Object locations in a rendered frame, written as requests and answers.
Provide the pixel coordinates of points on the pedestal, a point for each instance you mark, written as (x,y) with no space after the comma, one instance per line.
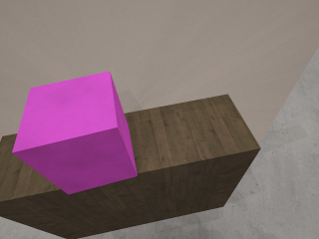
(189,158)

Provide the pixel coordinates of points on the carton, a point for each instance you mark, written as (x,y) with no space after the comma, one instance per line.
(75,134)

